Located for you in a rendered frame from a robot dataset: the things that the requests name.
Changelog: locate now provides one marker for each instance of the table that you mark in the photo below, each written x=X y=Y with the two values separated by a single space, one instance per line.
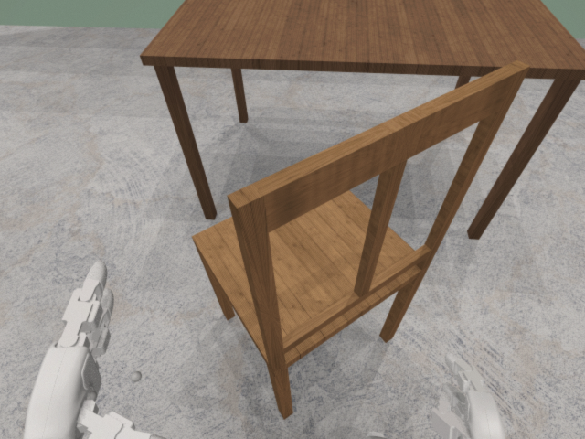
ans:
x=465 y=38

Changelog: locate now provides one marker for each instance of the chair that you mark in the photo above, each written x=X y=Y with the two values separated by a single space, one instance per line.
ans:
x=302 y=257

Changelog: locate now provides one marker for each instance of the left robot hand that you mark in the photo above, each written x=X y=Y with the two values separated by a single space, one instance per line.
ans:
x=58 y=407

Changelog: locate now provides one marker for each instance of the right robot hand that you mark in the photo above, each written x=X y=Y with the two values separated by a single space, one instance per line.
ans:
x=476 y=414

